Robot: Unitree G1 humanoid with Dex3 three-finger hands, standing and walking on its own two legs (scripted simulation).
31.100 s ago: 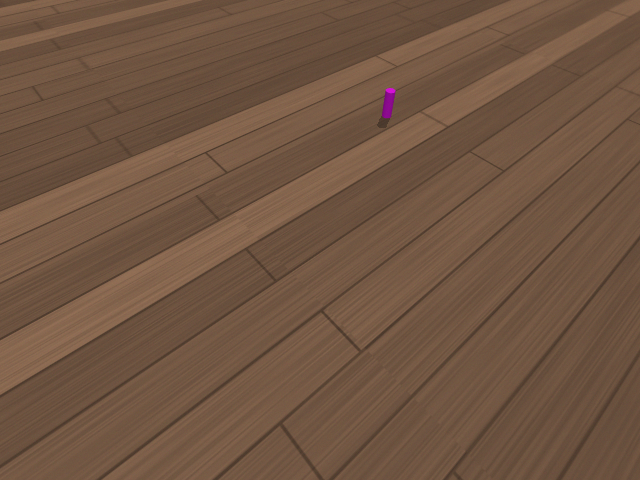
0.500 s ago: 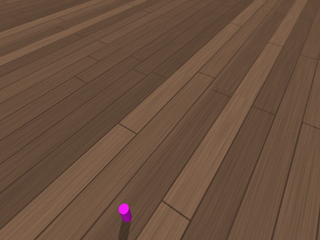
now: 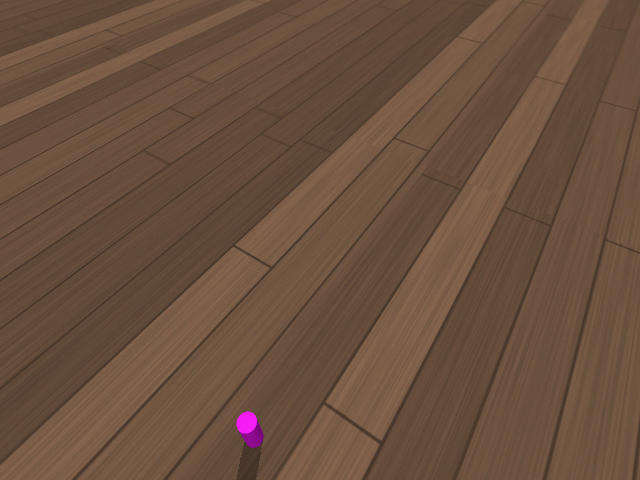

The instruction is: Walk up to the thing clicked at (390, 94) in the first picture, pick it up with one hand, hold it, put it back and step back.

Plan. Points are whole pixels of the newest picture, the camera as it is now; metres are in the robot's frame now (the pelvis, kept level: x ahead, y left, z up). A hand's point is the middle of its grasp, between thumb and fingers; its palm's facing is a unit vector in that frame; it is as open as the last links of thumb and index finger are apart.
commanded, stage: stand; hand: left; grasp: from the side
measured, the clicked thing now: (250, 430) +0.34 +0.21 -0.70
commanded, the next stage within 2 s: step back in 0.64 s
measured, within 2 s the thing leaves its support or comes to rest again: neither
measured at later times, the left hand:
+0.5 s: hand out of the picture +0.07 +0.25 -0.16, palm faces -0.01 -0.94 -0.34, open 7.4 cm
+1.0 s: hand out of the picture +0.09 +0.31 -0.18, palm faces -0.01 -0.93 -0.38, open 7.4 cm
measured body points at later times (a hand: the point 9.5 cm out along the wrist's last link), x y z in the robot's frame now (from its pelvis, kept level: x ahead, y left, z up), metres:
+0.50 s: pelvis +0.01 +0.00 +0.00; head +0.01 +0.00 +0.45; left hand +0.08 +0.30 -0.13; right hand +0.08 -0.30 -0.14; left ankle +0.00 +0.13 -0.75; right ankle +0.00 -0.13 -0.75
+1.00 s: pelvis -0.05 +0.04 -0.03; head +0.01 +0.06 +0.41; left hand +0.09 +0.35 -0.16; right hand +0.02 -0.30 -0.14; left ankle -0.05 +0.13 -0.75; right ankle -0.01 -0.13 -0.73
